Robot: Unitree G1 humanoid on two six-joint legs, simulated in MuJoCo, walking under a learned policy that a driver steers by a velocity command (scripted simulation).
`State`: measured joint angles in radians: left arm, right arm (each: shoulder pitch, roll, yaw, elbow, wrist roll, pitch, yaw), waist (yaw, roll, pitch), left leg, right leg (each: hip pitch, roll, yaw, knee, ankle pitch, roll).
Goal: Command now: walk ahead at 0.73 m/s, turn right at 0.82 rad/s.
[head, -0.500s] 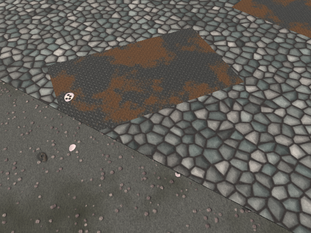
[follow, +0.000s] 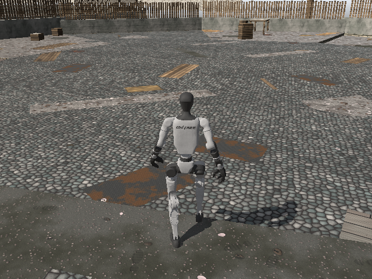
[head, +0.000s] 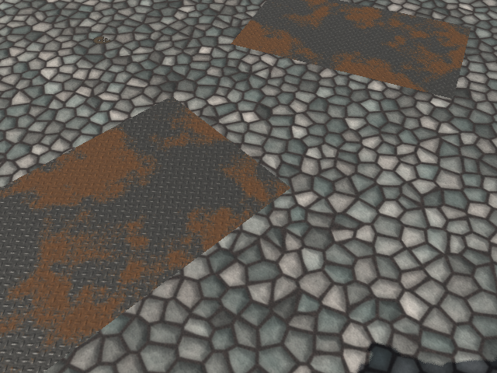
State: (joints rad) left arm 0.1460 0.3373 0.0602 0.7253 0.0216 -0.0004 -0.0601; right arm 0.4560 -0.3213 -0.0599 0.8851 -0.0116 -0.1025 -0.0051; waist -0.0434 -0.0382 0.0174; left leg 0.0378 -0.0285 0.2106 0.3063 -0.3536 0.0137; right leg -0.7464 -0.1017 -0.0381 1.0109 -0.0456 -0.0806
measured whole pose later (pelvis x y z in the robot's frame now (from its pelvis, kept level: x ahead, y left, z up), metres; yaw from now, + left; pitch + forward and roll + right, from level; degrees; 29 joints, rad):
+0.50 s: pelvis +0.31 +0.01 -0.02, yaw -30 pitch +0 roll -1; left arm 0.37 0.32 0.08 0.77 0.01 0.02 0.02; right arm 0.05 -0.29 -0.01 0.63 -0.04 -0.03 -0.01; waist 0.09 0.04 0.06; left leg -0.59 0.02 -0.15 0.66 0.14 -0.03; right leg -0.28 0.22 0.19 0.68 -0.39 -0.10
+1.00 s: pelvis +0.39 +0.06 -0.12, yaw -39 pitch +0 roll -2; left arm 0.14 0.22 0.02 0.65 0.06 0.13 0.04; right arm 0.39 -0.19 0.00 0.78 -0.02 0.00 -0.04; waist -0.09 -0.08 0.00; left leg -0.38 -0.06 -0.01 0.48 -0.09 0.09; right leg -0.75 0.12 0.06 1.90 -0.47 0.01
